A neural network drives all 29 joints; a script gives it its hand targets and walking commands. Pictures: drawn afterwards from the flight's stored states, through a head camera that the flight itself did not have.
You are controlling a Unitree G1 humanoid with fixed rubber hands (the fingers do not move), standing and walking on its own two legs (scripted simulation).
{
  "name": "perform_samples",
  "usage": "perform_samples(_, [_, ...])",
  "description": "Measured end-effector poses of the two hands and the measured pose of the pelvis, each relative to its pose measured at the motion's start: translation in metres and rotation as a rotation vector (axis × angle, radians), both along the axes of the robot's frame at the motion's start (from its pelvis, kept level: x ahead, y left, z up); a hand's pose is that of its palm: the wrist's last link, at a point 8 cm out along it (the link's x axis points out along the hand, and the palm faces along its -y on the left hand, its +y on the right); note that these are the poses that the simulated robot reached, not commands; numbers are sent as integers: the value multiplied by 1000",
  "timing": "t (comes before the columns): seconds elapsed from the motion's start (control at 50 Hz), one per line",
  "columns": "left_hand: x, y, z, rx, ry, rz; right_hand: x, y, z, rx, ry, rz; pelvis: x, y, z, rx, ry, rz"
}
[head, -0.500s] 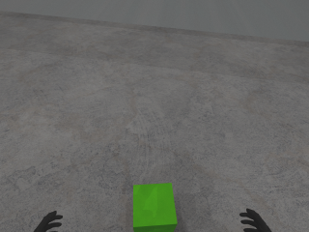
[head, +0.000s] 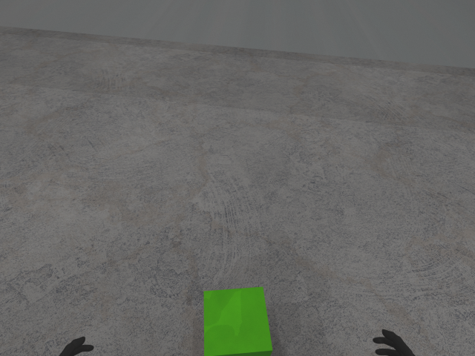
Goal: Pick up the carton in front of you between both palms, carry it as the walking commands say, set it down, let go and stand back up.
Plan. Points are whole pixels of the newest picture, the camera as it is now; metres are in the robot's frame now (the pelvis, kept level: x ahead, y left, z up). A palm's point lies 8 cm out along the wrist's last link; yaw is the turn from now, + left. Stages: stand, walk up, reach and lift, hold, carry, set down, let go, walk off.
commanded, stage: stand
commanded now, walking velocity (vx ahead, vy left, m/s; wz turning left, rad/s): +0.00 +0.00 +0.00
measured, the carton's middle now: (235, 330) +0.36 -0.02 -0.65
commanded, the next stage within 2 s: none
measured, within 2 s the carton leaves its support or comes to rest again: neither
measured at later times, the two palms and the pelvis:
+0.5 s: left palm out of the picture +0.08 +0.30 -0.10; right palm out of the picture +0.08 -0.31 -0.09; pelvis -0.02 +0.00 +0.01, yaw +0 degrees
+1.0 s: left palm out of the picture +0.06 +0.31 -0.09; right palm out of the picture +0.06 -0.31 -0.09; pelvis -0.03 +0.00 +0.01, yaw -1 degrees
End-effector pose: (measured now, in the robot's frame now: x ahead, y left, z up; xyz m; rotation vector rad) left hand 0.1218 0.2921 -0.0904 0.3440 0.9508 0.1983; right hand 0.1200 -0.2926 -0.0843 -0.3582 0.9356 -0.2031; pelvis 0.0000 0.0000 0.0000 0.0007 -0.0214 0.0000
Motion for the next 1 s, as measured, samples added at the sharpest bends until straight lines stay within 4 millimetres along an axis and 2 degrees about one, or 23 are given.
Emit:
perform_samples(0.42, [-37, 4, -5, 3, 85, 25, -33, -11, -5, -4, 76, -12, -15, -4, 4, 1, -18, -4])
perform_samples(1.0, [-58, 14, -4, 15, 128, 30, -62, -19, -7, -9, 130, -40, -31, -3, 7, 0, -33, -13])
